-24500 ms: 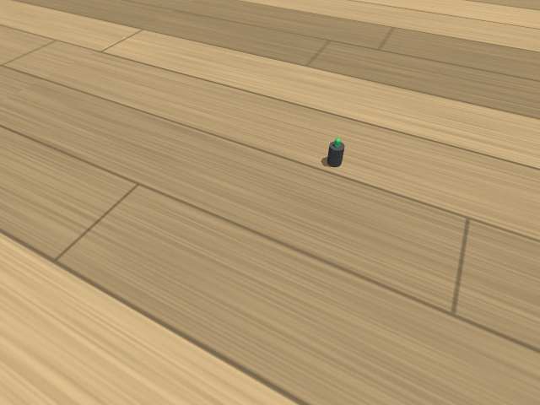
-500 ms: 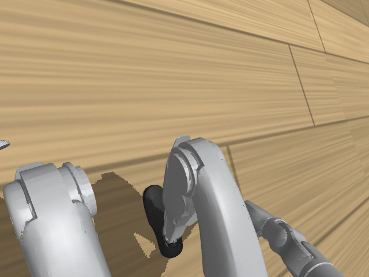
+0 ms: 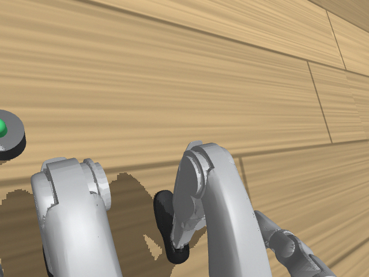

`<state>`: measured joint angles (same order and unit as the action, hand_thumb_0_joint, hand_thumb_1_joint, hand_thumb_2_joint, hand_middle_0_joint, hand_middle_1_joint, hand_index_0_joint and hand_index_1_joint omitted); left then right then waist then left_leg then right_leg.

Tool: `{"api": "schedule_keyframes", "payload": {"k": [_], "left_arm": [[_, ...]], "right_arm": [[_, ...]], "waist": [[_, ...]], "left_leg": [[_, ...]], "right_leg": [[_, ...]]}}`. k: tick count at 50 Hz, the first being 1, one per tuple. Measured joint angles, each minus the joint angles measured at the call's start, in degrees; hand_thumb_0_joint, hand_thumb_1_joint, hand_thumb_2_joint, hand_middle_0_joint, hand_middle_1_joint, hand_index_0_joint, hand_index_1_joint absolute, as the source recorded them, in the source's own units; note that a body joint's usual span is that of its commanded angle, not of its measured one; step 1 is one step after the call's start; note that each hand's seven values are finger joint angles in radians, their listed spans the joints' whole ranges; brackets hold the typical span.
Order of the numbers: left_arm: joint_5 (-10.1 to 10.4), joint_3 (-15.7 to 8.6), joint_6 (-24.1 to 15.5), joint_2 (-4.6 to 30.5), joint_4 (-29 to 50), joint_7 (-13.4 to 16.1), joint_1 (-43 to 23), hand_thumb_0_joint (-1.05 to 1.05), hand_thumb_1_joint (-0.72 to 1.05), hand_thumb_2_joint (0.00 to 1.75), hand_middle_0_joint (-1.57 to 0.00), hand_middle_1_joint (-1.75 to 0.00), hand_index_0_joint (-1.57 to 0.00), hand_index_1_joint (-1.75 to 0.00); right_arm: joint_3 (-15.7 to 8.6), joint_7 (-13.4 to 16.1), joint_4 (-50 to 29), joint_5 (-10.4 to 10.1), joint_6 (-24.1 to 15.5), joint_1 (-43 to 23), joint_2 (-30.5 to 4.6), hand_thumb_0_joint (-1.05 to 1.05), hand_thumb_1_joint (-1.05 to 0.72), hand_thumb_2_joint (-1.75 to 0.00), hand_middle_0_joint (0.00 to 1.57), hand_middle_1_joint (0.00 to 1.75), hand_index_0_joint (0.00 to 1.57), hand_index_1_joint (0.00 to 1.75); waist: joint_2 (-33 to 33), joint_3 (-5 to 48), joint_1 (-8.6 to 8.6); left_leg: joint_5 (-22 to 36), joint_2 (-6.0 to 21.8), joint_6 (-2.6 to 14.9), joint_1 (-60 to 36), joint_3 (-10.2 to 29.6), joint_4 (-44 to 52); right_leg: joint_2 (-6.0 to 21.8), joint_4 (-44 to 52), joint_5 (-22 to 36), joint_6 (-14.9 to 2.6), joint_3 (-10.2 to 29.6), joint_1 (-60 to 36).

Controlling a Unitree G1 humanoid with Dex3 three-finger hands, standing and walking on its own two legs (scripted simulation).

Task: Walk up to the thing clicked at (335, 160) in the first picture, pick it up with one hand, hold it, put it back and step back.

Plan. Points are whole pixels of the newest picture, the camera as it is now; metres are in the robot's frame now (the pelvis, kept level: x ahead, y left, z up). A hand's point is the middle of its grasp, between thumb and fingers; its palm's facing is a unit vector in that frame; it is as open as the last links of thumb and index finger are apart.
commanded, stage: rise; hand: left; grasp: from the side
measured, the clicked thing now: out of the picture +0.40 +0.28 -0.21
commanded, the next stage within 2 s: home in 0.16 s
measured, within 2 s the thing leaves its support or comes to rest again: neither
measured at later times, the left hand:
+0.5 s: hand out of the picture +0.31 +0.40 +0.00, palm faces +0.34 -0.82 -0.46, open 17.5 cm
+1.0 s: hand out of the picture +0.26 +0.28 +0.21, palm faces +0.33 -0.86 -0.40, open 17.5 cm
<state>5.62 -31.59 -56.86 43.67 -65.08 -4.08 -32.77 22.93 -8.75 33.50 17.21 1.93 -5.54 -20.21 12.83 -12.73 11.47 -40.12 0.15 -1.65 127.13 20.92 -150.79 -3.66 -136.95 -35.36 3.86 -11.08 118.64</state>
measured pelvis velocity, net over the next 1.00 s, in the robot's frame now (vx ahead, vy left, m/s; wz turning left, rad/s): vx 0.07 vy -0.02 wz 0.23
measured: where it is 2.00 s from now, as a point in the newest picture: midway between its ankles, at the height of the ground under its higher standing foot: (128, 261)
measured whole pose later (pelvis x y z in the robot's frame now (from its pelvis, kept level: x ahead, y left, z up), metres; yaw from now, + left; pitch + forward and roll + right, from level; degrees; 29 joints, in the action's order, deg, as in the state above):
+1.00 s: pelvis +0.07 -0.02 +0.31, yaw +13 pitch +25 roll -2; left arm -0.4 -8.6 6.9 18.4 -21.7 7.4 3.8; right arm -0.4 6.0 29.3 -2.8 1.7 7.5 -14.5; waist -0.9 9.7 2.1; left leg -34.8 3.3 -2.3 76.4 3.6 -86.1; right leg 1.1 -84.2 -34.7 0.6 -2.2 74.6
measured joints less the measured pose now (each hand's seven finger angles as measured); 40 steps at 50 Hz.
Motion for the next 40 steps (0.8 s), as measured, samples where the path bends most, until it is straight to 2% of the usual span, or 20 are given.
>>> {"api": "schedule_keyframes", "payload": {"k": [4,7,9,11,14,16,20,24,29,34,40], "left_arm": [[2.3,2.7,5.0,-0.4,1.8,-3.7,1.0,-0.01,-0.54,0.07,-0.05,-0.02,-0.05,-0.01],[3.9,2.6,8.3,-1.7,2.6,-6.0,1.1,-0.01,-0.55,0.06,-0.04,-0.02,-0.04,-0.01],[-0.1,2.0,11.6,-1.9,3.5,-5.6,0.9,-0.01,-0.55,0.06,-0.05,-0.02,-0.04,-0.01],[-2.7,2.8,15.0,-1.9,4.2,-5.1,0.7,-0.01,-0.54,0.06,-0.05,-0.02,-0.04,-0.02],[-6.1,2.5,20.3,-2.2,6.3,-4.2,1.5,-0.01,-0.55,0.07,-0.06,-0.03,-0.05,-0.03],[-7.7,2.3,23.9,-2.3,8.3,-3.5,2.6,-0.01,-0.55,0.08,-0.07,-0.04,-0.05,-0.04],[-9.1,2.9,30.8,-3.3,13.0,-1.9,6.1,-0.01,-0.56,0.07,-0.07,-0.05,-0.06,-0.05],[-9.3,5.6,38.2,-6.0,20.0,0.1,11.2,-0.01,-0.56,0.06,-0.06,-0.05,-0.06,-0.05],[-8.9,10.5,46.8,-11.3,30.6,2.6,18.8,-0.01,-0.56,0.05,-0.06,-0.06,-0.05,-0.05],[-8.4,14.5,52.6,-16.0,38.5,5.1,25.1,-0.01,-0.55,0.06,-0.06,-0.06,-0.06,-0.05],[-7.3,17.7,57.3,-19.8,40.9,8.1,29.9,-0.01,-0.55,0.05,-0.07,-0.06,-0.06,-0.05]], "right_arm": [[-2.5,0.6,1.0,-2.8,0.4,1.6,0.1,0.0,-0.89,-0.9,0.2,0.3,0.21,0.3],[-4.0,1.1,1.3,-4.7,0.4,2.6,0.1,0.0,-0.89,-0.89,0.2,0.3,0.21,0.3],[-6.3,1.4,1.6,-6.5,0.9,3.4,1.1,0.0,-0.89,-0.89,0.2,0.3,0.21,0.3],[-8.6,1.6,1.7,-8.1,1.6,4.4,2.2,0.0,-0.89,-0.9,0.2,0.3,0.21,0.3],[-11.2,2.0,2.0,-10.1,2.5,5.3,3.4,0.0,-0.91,-0.9,0.2,0.31,0.21,0.3],[-12.9,2.2,2.0,-11.2,3.2,6.1,4.0,0.0,-0.92,-0.91,0.2,0.31,0.21,0.3],[-16.4,3.0,2.4,-13.6,4.5,8.0,4.6,0.0,-0.92,-0.9,0.2,0.31,0.21,0.3],[-19.6,4.1,2.4,-15.9,5.9,9.6,4.8,0.0,-0.91,-0.9,0.2,0.3,0.21,0.3],[-21.7,6.0,0.6,-18.3,6.5,10.2,4.9,0.0,-0.9,-0.9,0.2,0.3,0.21,0.3],[-22.4,8.5,-1.6,-19.5,6.0,10.2,5.5,0.0,-0.9,-0.9,0.2,0.3,0.21,0.3],[-23.1,11.5,-3.1,-19.9,3.9,10.2,5.9,0.0,-0.9,-0.9,0.2,0.3,0.21,0.3]], "waist": [[-2.9,3.7,-1.05],[-4.6,5.7,-1.92],[-5.1,6.9,-2.58],[-5.6,8.6,-3.15],[-6.9,10.7,-3.85],[-7.9,12.3,-4.29],[-10.2,15.5,-5.69],[-12.1,18.0,-7.66],[-13.3,19.6,-9.62],[-13.5,20.6,-10.04],[-13.6,22.0,-9.77]], "left_leg": [[0.4,0.2,0.75,1.0,-1.9,1.8],[0.6,0.4,1.31,1.4,-3.3,3.1],[0.7,0.7,1.44,1.4,-4.3,4.1],[0.9,0.8,1.48,1.5,-5.5,5.5],[1.3,0.9,1.57,1.3,-7.0,7.8],[1.5,1.0,1.68,1.2,-8.1,9.5],[1.7,1.2,1.86,0.4,-10.5,13.3],[1.9,1.6,1.98,-2.0,-12.9,18.2],[2.3,2.2,1.52,-7.9,-14.8,26.4],[2.8,2.5,0.56,-16.6,-15.7,36.0],[3.1,2.8,-0.14,-29.2,-16.4,47.1]], "right_leg": [[0.6,0.9,-0.5,-0.35,1.1,0.8],[1.0,1.5,-0.8,-0.53,2.0,1.3],[1.2,1.9,-0.9,-0.74,2.7,1.5],[1.5,2.4,-1.0,-1.24,3.4,2.0],[2.1,3.7,-1.2,-1.57,4.4,2.4],[2.4,4.6,-1.4,-1.64,5.2,2.5],[3.1,6.8,-1.7,-1.81,6.9,2.7],[3.5,10.2,-1.8,-1.25,8.6,1.4],[3.9,17.0,-1.3,-0.89,9.7,-3.0],[4.3,25.3,-1.1,-1.64,9.7,-10.7],[4.5,35.4,-1.2,-2.77,9.4,-22.5]]}}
